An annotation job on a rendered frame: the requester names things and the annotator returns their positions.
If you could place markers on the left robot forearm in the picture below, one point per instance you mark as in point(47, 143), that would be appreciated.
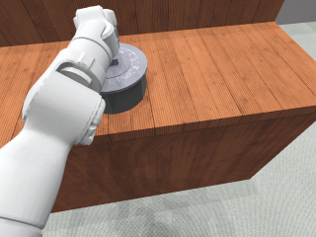
point(88, 56)

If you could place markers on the pot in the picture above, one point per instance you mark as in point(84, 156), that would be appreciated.
point(125, 100)

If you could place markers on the knob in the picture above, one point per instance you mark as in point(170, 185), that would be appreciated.
point(115, 61)

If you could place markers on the lid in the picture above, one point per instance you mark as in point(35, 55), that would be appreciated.
point(131, 68)

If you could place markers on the table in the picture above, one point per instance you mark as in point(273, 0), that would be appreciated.
point(227, 89)

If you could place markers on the left robot upper arm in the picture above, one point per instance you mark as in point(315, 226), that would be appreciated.
point(32, 164)

